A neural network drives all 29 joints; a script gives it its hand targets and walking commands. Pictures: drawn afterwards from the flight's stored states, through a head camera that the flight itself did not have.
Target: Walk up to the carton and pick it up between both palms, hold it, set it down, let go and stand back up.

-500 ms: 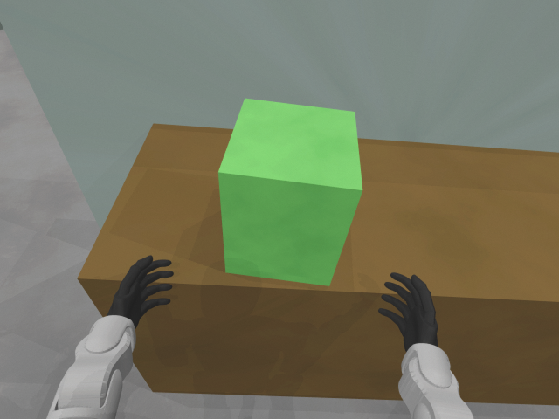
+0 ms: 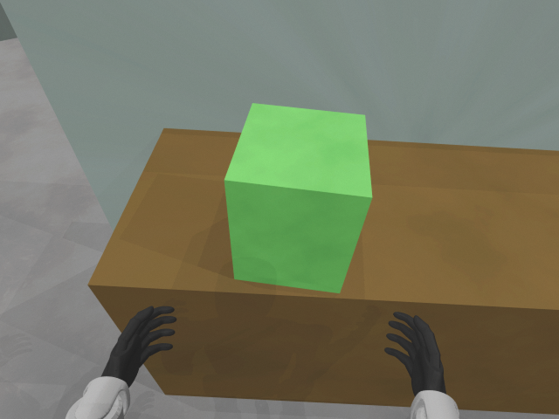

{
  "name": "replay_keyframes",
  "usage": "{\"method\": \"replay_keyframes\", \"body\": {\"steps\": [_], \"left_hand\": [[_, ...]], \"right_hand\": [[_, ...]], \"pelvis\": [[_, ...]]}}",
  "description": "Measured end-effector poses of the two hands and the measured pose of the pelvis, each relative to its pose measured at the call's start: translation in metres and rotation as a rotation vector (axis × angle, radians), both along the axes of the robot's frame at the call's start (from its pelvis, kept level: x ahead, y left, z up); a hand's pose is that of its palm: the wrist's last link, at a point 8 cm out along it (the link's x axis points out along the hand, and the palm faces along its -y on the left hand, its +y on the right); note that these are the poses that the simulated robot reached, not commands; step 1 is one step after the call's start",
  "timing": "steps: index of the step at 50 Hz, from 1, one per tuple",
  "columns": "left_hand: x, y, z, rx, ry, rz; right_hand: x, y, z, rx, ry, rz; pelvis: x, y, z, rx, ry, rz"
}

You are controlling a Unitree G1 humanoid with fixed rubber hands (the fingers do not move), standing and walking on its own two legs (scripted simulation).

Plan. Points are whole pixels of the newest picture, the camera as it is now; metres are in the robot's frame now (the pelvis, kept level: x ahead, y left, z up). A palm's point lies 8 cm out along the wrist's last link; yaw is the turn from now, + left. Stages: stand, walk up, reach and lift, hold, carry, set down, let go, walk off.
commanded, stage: set down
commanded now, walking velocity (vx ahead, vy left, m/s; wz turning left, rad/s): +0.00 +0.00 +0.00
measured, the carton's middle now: (297, 200) +0.48 -0.01 +0.04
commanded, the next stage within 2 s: let go in 0.92 s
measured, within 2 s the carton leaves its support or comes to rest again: neither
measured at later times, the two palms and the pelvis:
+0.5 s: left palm (113, 414) +0.16 +0.24 -0.07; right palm out of the picture +0.13 -0.23 -0.09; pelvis -0.01 -0.02 +0.00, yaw +0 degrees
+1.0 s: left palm out of the picture +0.12 +0.22 -0.09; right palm out of the picture +0.12 -0.24 -0.08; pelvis -0.03 -0.02 -0.01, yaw -1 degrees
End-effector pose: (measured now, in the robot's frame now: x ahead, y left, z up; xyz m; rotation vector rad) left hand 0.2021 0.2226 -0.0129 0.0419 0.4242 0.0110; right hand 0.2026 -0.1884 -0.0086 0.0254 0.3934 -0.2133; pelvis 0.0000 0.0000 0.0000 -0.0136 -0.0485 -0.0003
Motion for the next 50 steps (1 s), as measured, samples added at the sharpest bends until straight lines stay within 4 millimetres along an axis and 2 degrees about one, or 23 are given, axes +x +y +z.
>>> {"method": "replay_keyframes", "body": {"steps": [6, 9, 13, 16, 18, 21, 25, 28, 31, 34, 40, 45, 50], "left_hand": [[-0.008, 0.001, -0.004, 0.025, 0.03, 0.019], [-0.019, 0.003, -0.028, 0.123, 0.197, 0.031], [-0.057, -0.006, -0.067, 0.113, 0.484, 0.034], [-0.079, -0.008, -0.078, 0.101, 0.56, 0.061], [-0.084, -0.003, -0.079, 0.116, 0.543, 0.09], [-0.075, 0.009, -0.073, 0.148, 0.456, 0.126], [-0.046, 0.018, -0.057, 0.166, 0.328, 0.113], [-0.027, 0.012, -0.046, 0.158, 0.268, 0.07], [-0.019, 0.0, -0.044, 0.146, 0.269, 0.031], [-0.026, -0.013, -0.051, 0.136, 0.328, 0.009], [-0.064, -0.029, -0.073, 0.108, 0.452, 0.039], [-0.083, -0.02, -0.08, 0.12, 0.476, 0.101], [-0.079, -0.004, -0.077, 0.157, 0.448, 0.116]], "right_hand": [[-0.005, -0.012, -0.003, -0.035, 0.033, 0.015], [-0.013, -0.019, -0.032, -0.064, 0.179, 0.109], [-0.046, -0.039, -0.07, -0.099, 0.394, 0.115], [-0.073, -0.049, -0.084, -0.113, 0.473, 0.121], [-0.086, -0.051, -0.09, -0.117, 0.492, 0.143], [-0.091, -0.051, -0.091, -0.115, 0.466, 0.165], [-0.076, -0.044, -0.079, -0.107, 0.343, 0.164], [-0.061, -0.04, -0.064, -0.098, 0.243, 0.146], [-0.054, -0.04, -0.057, -0.095, 0.204, 0.127], [-0.056, -0.044, -0.06, -0.102, 0.238, 0.119], [-0.078, -0.053, -0.072, -0.129, 0.355, 0.14], [-0.086, -0.054, -0.075, -0.141, 0.406, 0.165], [-0.083, -0.052, -0.074, -0.138, 0.401, 0.164]], "pelvis": [[0.003, 0.0, 0.001, 0.001, -0.017, -0.009], [0.002, 0.001, 0.002, -0.001, -0.039, -0.005], [0.003, 0.0, 0.002, 0.001, -0.046, 0.0], [0.002, -0.002, 0.001, 0.003, -0.021, -0.004], [0.0, -0.005, 0.0, 0.006, 0.001, -0.005], [-0.004, -0.012, -0.002, 0.011, 0.031, -0.003], [-0.009, -0.019, -0.003, 0.019, 0.047, 0.001], [-0.01, -0.022, -0.002, 0.021, 0.039, 0.001], [-0.01, -0.021, -0.001, 0.021, 0.013, -0.005], [-0.01, -0.019, 0.0, 0.018, -0.022, -0.016], [-0.015, -0.017, -0.001, 0.017, -0.06, -0.023], [-0.023, -0.02, -0.003, 0.02, -0.045, -0.018], [-0.03, -0.022, -0.005, 0.02, -0.019, -0.012]]}}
